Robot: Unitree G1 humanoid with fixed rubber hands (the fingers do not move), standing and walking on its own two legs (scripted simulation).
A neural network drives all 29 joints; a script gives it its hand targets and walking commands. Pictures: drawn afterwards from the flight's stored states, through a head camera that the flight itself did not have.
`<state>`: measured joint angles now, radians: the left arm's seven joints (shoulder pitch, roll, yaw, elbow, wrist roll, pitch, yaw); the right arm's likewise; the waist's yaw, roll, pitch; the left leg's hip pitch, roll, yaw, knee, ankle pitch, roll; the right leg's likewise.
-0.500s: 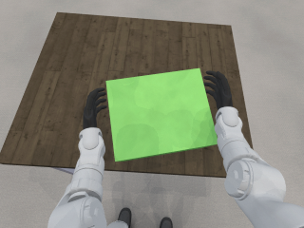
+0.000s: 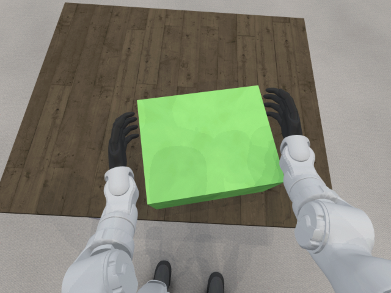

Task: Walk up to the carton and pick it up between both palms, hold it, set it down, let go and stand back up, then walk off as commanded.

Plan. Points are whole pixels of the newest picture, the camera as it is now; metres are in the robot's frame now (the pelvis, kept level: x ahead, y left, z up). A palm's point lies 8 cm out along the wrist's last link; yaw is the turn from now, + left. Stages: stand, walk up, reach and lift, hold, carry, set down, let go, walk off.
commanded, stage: set down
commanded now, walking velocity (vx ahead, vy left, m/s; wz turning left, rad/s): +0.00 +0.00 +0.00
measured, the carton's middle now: (205, 149) +0.41 +0.03 -0.09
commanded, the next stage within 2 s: none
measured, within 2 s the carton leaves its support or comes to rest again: rests again in 0.26 s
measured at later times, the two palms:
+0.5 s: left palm (117, 168) +0.33 +0.21 -0.05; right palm (285, 132) +0.45 -0.14 -0.02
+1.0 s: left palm (111, 178) +0.31 +0.22 -0.07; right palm (285, 140) +0.43 -0.14 -0.03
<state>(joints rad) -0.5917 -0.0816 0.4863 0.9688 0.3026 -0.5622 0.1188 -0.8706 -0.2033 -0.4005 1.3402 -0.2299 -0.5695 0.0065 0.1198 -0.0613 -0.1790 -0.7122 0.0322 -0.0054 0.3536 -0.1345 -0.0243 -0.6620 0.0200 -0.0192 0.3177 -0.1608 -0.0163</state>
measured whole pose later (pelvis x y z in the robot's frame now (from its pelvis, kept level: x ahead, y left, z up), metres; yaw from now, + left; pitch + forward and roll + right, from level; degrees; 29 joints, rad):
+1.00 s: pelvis -0.05 +0.00 -0.02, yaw -2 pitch +34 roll -2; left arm -0.74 0.04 0.41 1.27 0.09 -0.56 0.13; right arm -1.06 -0.30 -0.04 1.56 0.06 -0.55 0.04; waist 0.16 -0.02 -0.23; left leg -0.96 0.06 0.00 0.53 -0.16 -0.03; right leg -0.91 0.05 -0.02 0.49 -0.16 -0.02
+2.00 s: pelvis -0.09 +0.00 -0.03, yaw -2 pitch +31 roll -2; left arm -0.60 0.12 0.21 1.10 -0.08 -0.51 0.10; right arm -0.78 -0.46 0.18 1.39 0.39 -0.54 0.19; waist 0.16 -0.01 -0.26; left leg -1.00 0.06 0.00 0.58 -0.13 -0.03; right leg -0.95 0.05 -0.02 0.54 -0.13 -0.02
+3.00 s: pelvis -0.07 +0.00 -0.01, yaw -1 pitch +9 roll -1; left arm 0.03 0.12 0.11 0.66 -0.10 -0.36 0.17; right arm -0.14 -0.48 0.17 1.17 0.47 -0.58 0.33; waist 0.07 -0.01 -0.17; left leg -0.51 0.06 0.00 0.58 -0.22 -0.03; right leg -0.47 0.04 -0.02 0.54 -0.23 -0.02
